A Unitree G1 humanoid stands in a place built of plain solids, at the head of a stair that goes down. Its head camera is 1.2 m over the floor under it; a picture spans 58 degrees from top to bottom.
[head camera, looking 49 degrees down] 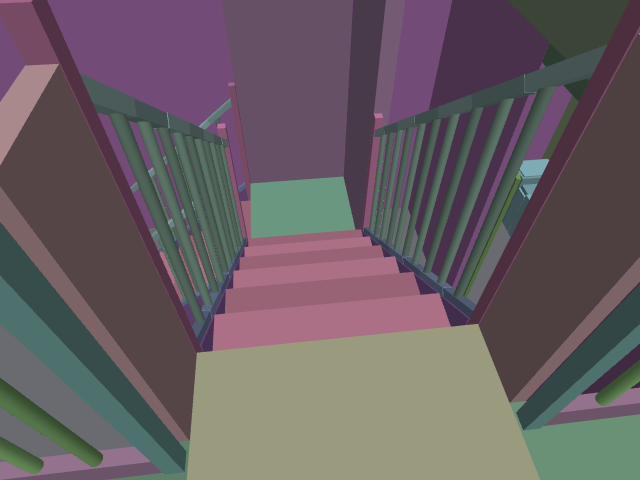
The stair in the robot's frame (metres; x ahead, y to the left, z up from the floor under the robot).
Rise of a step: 0.21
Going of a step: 0.26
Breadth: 0.87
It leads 6 degrees to the left of straight ahead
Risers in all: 7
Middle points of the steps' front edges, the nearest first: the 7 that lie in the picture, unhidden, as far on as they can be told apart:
0.64 -0.06 0.00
0.91 -0.03 -0.21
1.17 -0.01 -0.42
1.43 0.02 -0.64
1.69 0.05 -0.85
1.95 0.08 -1.06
2.21 0.11 -1.28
